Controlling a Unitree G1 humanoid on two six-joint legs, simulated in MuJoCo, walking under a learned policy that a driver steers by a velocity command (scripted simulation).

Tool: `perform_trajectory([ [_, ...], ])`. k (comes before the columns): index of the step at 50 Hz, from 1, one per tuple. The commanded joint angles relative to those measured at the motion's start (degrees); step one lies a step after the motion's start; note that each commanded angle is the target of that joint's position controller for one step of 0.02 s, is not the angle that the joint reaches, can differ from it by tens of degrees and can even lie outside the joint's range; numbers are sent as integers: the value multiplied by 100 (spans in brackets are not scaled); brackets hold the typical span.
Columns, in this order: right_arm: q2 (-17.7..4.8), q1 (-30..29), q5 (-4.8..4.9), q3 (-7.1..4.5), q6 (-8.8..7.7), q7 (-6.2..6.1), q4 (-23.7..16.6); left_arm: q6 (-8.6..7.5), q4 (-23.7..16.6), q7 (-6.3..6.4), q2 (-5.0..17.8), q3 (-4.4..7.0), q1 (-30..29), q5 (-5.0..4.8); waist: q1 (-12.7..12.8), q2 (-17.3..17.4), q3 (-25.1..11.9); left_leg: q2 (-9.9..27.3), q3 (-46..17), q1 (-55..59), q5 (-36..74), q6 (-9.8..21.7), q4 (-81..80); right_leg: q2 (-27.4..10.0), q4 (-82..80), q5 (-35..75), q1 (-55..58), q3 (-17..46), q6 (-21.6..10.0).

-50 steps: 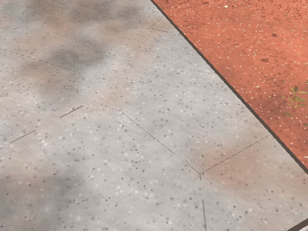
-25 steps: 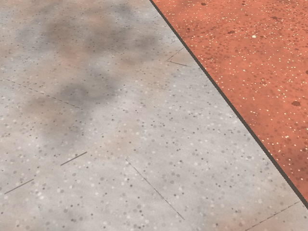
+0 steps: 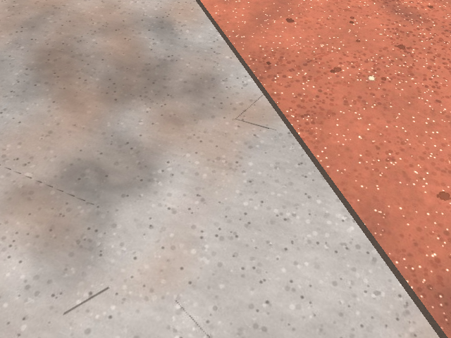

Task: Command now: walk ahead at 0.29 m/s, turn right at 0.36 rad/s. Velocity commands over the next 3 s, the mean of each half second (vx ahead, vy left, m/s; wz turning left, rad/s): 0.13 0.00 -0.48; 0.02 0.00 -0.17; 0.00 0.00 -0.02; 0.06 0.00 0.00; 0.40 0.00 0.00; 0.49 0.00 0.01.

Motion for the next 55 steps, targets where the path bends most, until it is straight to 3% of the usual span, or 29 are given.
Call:
perform_trajectory([
  [1,-574,198,-43,-174,-55,-14,-98,159,-357,73,463,203,240,2,-11,852,-655,1567,-1025,1196,3172,991,-1200,-487,200,378,-840,121,103],
  [4,-786,-8,-80,-252,-72,-105,-11,357,-595,96,258,203,106,56,141,803,-486,1602,-448,840,3291,1148,-1532,-499,-300,990,-880,38,213],
  [9,-945,-33,-4,-296,125,-303,113,363,-964,-66,190,185,-558,94,-74,699,-541,1490,308,1149,2793,1030,-1545,-479,-1810,2229,-602,-260,145],
  [13,-1131,114,116,-363,311,-300,226,432,-1307,-211,316,245,-992,108,-227,669,-463,1728,323,1687,2516,946,-1149,-375,-2432,1779,-620,-450,-13],
  [16,-1202,19,244,-407,416,-303,236,480,-1463,-271,389,311,-937,92,-102,723,-439,1808,317,1918,2549,699,-474,-202,-3098,1475,-367,-644,-253],
  [17,-1145,32,273,-401,439,-311,263,466,-1425,-250,465,363,-690,105,41,611,-553,1616,493,1817,2663,481,89,-15,-3641,1949,164,-746,-397],
  [18,-1021,389,193,-382,434,-289,348,441,-1368,-153,897,522,-288,133,132,0,-860,1166,736,1406,2154,75,1128,-111,-4072,3784,1118,-291,-662],
  [19,-749,395,-72,-284,381,-244,103,443,-1435,-8,1665,700,-37,209,0,-1471,-1159,376,951,-438,-796,-461,2993,-1457,-3849,6575,2543,1623,-1498],
  [20,-688,176,-88,-223,354,-198,-46,391,-1563,-36,1524,601,-56,291,128,-1441,-1916,-249,-170,-1376,-3235,-596,4314,-2235,-4155,6214,2995,2972,-2521],
  [21,-901,-86,72,-287,367,-157,-25,317,-1604,-104,1248,513,-186,236,255,-662,-1820,-44,-746,-1555,-3041,-502,4631,-2006,-4283,5731,2760,2511,-2334],
  [22,-844,-146,169,-277,396,-177,-16,265,-1620,-86,1033,453,-509,169,88,-381,-1463,115,-778,-1670,-2582,-408,4471,-1709,-4268,5060,2411,1935,-1953],
  [23,-832,-124,124,-285,439,-236,72,270,-1643,-58,848,399,-787,99,-30,-76,-1161,235,-764,-1649,-2205,-408,4064,-1462,-4358,4453,2007,1603,-1648],
  [24,-926,-116,73,-322,493,-292,96,295,-1672,-7,725,347,-1009,85,-147,-186,-1055,306,-754,-1373,-1924,-425,3733,-1313,-4467,4059,1615,1398,-1505],
  [26,-807,70,81,-301,559,-302,168,329,-1692,35,748,329,-1111,198,-273,-426,-1053,179,-620,-820,-1622,-493,3356,-1123,-4580,3997,1152,1170,-1485],
  [30,-605,68,94,-199,588,-322,232,333,-1612,97,781,328,-1108,209,-176,-554,-1092,168,-594,-230,-1341,-562,2156,-1038,-4634,3372,973,1023,-1438],
  [34,-700,47,116,-202,589,-265,270,370,-1492,71,687,250,-1133,241,-66,-694,-881,138,-520,264,-1142,-487,1261,-1034,-4685,2117,746,1227,-1342],
  [36,-604,275,83,-181,543,-200,382,389,-1432,54,564,175,-1248,192,-252,-601,-748,41,-336,868,-477,-334,155,-885,-4515,1641,515,1180,-1113],
  [37,-605,362,16,-166,521,-164,428,383,-1336,47,440,125,-1071,181,-284,-469,-698,79,-386,1233,-22,-213,-426,-712,-4423,1365,364,1101,-857],
  [38,-850,456,-96,-188,498,-159,416,355,-1275,39,271,66,-898,237,-181,7,-682,663,-1034,1511,363,-4,-689,-397,-3986,1015,126,844,-518],
  [39,-1175,197,-98,-230,491,-180,392,313,-1295,3,131,54,-613,289,271,976,-576,1237,-1572,1167,461,410,-754,206,-3620,652,67,216,-214],
  [40,-886,-43,-99,-168,468,-153,374,307,-1329,16,243,69,-907,312,162,1326,-461,1346,-1818,344,-560,643,-1089,159,-3635,827,645,68,-71],
  [41,-670,-252,-105,-99,419,-139,316,319,-1306,30,378,109,-1114,302,125,1173,-297,1042,-1593,152,-1138,431,-1143,106,-3693,1225,925,116,-57],
  [43,-725,-94,-79,-88,317,-134,411,399,-1252,75,356,122,-1233,303,1,1101,-242,747,-1274,69,-1309,111,-1086,46,-3752,1647,1201,194,-109],
  [45,-714,106,-30,-61,267,-164,523,418,-1149,71,346,131,-1102,270,-24,829,-166,582,-1062,171,-1216,-3,-978,-16,-3850,1744,1196,280,-178],
  [50,-663,344,15,-29,301,-234,664,331,-885,68,251,139,-1036,234,-184,280,-237,424,-861,601,-665,35,-665,-53,-3927,2207,1090,318,-145],
  [55,-588,355,30,2,338,-214,797,318,-614,100,251,155,-942,205,-207,92,-318,325,-744,760,-310,40,-566,-89,-3915,2573,1229,339,-127],
])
